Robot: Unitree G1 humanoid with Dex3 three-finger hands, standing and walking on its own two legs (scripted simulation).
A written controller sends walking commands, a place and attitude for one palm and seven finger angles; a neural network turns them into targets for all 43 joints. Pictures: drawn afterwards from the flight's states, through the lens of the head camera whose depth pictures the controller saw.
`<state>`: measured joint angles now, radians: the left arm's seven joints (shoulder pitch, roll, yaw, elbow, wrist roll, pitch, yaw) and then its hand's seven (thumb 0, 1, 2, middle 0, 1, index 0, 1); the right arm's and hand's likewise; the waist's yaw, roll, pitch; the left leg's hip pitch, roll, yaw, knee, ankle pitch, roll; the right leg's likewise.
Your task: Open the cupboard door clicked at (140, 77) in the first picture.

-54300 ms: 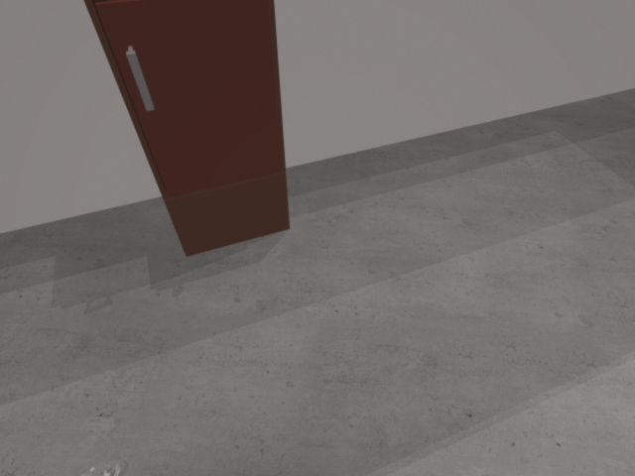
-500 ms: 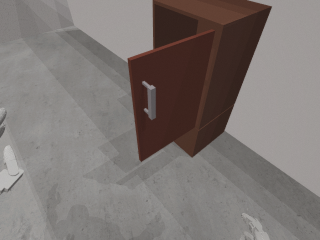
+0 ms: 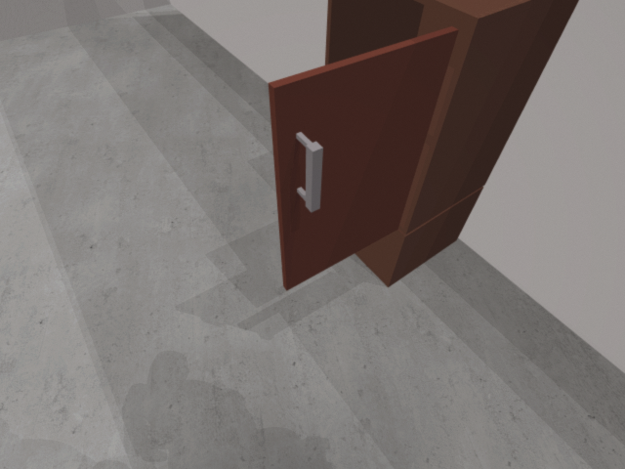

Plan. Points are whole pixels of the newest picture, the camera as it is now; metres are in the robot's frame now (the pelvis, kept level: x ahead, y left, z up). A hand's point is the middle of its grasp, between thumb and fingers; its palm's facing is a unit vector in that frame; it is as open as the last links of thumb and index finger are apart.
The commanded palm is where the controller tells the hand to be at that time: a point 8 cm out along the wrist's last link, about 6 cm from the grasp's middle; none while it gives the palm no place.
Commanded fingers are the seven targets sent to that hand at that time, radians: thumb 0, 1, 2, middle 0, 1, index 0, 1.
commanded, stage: let the arm hang, fingers relaxed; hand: left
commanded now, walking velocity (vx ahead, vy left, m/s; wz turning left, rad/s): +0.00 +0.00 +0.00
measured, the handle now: (307, 173) +0.60 +0.03 +0.00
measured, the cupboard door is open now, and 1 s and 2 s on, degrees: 87 87 87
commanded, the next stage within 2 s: look to check the result in 0.76 s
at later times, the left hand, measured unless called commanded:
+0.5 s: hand out of the picture +0.03 +0.21 -0.16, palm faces +0.00 -0.97 -0.24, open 7.4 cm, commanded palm none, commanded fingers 0.00 0.90 0.90 -0.20 -0.30 -0.20 -0.30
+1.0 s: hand out of the picture +0.07 +0.25 -0.15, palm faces -0.02 -0.95 -0.31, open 7.4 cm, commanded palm none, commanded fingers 0.00 0.90 0.90 -0.20 -0.30 -0.20 -0.30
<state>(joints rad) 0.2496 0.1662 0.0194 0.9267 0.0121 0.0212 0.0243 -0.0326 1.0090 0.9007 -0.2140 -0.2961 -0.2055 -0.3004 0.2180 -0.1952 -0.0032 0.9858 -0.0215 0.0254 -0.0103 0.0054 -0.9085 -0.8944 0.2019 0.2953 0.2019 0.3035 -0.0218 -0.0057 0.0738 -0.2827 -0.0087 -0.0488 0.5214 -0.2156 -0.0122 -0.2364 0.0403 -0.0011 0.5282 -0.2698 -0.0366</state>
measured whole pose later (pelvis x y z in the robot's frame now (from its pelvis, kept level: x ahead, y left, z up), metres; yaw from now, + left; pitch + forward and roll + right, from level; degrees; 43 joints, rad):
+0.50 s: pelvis -0.01 +0.02 +0.01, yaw +0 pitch -2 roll +0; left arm 0.19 0.20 0.02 1.13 0.02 0.00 0.01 0.00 0.91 0.90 -0.20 -0.30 -0.20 -0.30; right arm 0.23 -0.19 -0.01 1.13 -0.02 0.01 -0.02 0.00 -0.91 -0.89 0.20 0.30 0.20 0.30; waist -0.01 0.02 0.06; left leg -0.23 -0.03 -0.04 0.41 -0.15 0.01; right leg -0.18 0.02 0.01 0.42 -0.21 -0.01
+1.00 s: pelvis +0.01 +0.02 +0.01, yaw +0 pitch -2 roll +0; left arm 0.13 0.28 0.01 1.13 0.02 -0.01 0.01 0.00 0.91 0.90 -0.21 -0.30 -0.20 -0.30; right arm 0.12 -0.28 -0.01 1.13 -0.02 0.00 -0.01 0.00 -0.91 -0.89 0.20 0.30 0.20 0.30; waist 0.00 0.02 0.08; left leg -0.18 -0.03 -0.04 0.35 -0.15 0.01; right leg -0.13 0.01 0.01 0.36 -0.20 -0.01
